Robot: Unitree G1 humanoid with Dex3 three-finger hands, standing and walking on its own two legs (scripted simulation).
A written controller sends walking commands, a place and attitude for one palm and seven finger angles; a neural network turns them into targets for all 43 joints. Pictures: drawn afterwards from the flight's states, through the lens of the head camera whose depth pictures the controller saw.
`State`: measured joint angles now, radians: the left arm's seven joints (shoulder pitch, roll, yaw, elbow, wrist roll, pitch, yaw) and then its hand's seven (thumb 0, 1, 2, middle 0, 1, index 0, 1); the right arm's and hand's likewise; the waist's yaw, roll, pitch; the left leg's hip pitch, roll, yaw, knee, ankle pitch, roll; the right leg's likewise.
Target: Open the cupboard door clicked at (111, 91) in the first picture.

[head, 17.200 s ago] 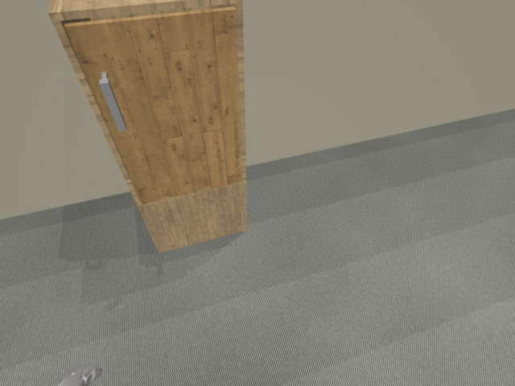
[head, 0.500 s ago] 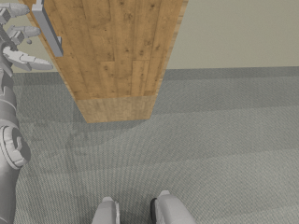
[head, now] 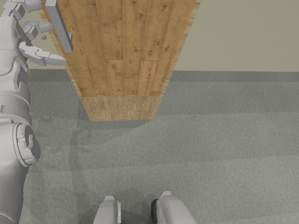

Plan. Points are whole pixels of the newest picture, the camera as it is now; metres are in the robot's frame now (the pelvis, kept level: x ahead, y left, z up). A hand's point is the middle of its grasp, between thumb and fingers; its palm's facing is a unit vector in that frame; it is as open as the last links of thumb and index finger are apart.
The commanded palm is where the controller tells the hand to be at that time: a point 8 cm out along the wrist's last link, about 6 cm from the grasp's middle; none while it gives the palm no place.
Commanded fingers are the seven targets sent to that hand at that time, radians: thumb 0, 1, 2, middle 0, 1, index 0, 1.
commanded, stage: slide the fingers in behind the handle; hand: left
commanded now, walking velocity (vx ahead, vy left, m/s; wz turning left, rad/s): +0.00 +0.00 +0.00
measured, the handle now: (62, 23) +0.59 +0.18 +0.09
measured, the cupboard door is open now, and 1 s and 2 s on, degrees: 0 0 11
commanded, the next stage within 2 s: close the thumb around the handle in 0.70 s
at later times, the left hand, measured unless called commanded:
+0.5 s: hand (71, 41) +0.55 +0.16 +0.09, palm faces +0.00 -1.00 -0.02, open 13.8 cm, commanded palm +0.53 +0.19 +0.09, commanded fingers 0.00 -0.50 0.30 -0.30 -1.20 -0.30 -1.20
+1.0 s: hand (71, 40) +0.55 +0.15 +0.09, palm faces -0.01 -1.00 -0.01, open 12.8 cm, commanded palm +0.53 +0.19 +0.09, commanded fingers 0.00 0.12 0.56 -0.34 -1.27 -0.34 -1.27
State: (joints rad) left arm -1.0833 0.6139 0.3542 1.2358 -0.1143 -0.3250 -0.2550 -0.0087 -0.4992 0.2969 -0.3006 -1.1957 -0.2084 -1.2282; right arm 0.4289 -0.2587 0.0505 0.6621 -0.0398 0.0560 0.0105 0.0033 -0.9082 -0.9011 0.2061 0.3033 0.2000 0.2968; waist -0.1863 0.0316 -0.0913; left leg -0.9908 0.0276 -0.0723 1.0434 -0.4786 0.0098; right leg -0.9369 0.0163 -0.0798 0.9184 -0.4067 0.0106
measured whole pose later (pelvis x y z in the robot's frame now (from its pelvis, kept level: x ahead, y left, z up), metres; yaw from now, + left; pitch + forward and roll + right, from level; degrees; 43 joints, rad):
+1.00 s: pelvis -0.01 -0.01 +0.00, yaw -2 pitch +24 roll -4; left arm -1.06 0.57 0.40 1.25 -0.05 -0.35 -0.20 -0.01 -0.33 0.37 -0.32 -1.22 -0.33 -1.23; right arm 0.42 -0.28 0.04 0.64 -0.04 0.05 0.01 0.00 -0.91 -0.90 0.20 0.30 0.20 0.30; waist -0.22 0.04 -0.09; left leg -0.98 0.04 -0.04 1.04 -0.47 0.00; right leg -0.96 0.03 -0.04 0.94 -0.40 0.00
